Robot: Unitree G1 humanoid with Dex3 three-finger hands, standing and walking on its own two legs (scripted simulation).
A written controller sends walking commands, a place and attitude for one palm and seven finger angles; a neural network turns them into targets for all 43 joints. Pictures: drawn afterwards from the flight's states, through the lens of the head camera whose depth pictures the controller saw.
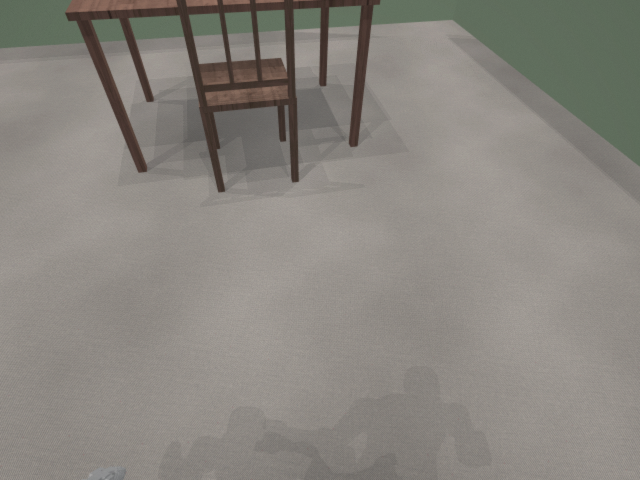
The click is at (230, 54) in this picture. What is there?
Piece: chair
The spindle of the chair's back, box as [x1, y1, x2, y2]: [217, 0, 234, 82]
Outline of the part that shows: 217,0 230,82 234,82 222,0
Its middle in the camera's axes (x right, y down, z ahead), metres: -0.34 -0.74 +1.36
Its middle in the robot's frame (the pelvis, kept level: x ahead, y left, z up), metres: +1.50 +0.41 -0.05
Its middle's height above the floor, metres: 0.72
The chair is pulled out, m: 0.00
